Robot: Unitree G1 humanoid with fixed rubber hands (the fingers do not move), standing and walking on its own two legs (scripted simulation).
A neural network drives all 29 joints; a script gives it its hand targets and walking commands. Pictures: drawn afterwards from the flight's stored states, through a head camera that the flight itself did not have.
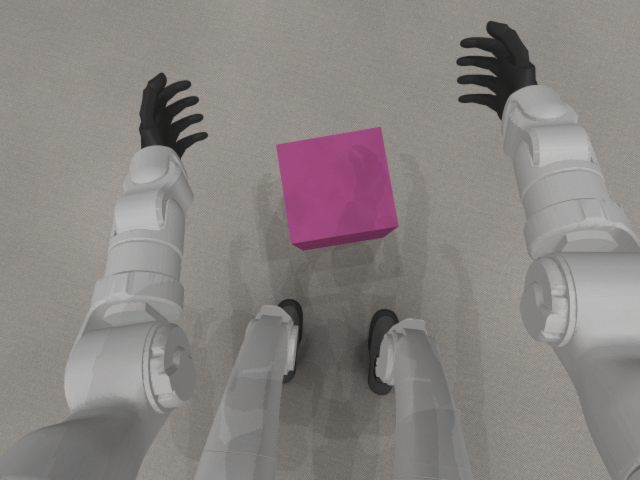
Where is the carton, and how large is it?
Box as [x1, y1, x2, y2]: [276, 127, 398, 249]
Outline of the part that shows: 380,127 276,145 290,239 292,244 301,249 308,249 382,237 398,225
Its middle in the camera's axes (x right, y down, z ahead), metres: +0.04 -0.09 +0.88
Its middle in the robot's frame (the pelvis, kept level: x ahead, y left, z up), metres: +0.49 +0.04 -0.52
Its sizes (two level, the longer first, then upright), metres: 0.210 0.200 0.250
